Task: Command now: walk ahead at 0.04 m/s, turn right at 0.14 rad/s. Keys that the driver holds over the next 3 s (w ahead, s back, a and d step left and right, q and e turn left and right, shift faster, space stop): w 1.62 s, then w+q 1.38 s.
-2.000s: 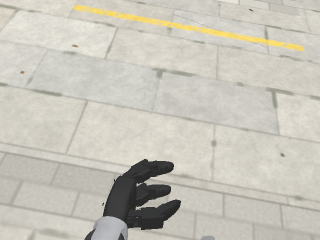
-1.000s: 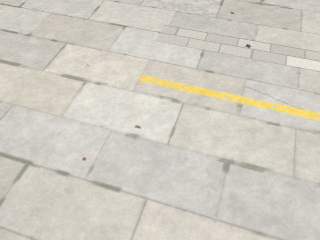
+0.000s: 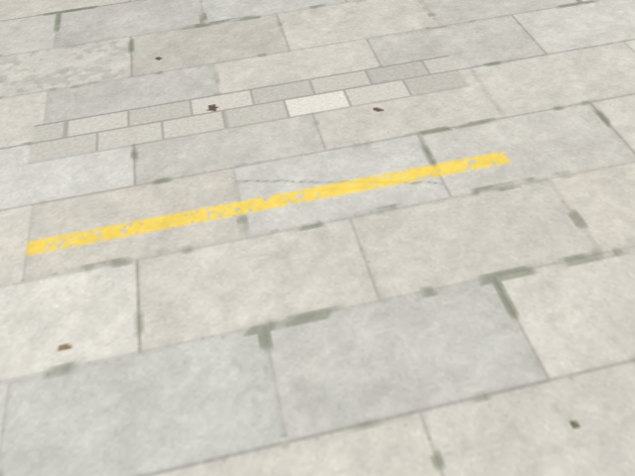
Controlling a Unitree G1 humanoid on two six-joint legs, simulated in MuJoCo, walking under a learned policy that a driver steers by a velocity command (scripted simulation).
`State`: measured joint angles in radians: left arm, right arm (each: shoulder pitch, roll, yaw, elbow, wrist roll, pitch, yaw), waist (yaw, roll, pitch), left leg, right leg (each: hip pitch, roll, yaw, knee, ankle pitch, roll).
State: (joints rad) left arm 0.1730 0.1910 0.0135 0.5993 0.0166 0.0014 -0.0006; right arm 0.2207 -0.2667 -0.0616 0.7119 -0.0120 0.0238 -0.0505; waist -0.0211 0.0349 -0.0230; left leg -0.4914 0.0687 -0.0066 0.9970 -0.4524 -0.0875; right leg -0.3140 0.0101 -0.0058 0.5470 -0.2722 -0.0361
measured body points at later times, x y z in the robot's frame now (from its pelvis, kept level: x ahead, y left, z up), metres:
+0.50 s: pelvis +0.10 +0.01 +0.01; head +0.12 +0.03 +0.46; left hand +0.30 +0.25 -0.09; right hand +0.09 -0.25 -0.11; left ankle -0.01 +0.13 -0.73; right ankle +0.23 -0.14 -0.67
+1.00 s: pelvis +0.37 -0.05 +0.01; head +0.39 -0.06 +0.46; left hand +0.40 +0.22 -0.11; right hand +0.56 -0.30 -0.08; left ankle +0.53 +0.13 -0.66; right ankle +0.32 -0.13 -0.73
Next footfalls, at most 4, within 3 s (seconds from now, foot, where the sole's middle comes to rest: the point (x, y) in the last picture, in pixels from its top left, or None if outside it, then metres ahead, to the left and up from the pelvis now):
0.22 left None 0.03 0.13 -0.77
0.64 right None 0.36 -0.13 -0.77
1.20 left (298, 400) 0.68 0.10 -0.77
1.74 right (394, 293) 0.97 -0.15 -0.77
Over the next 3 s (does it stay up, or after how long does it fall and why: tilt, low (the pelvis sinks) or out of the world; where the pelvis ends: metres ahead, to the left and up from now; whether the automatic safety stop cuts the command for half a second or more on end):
stays up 1.44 0.15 0.01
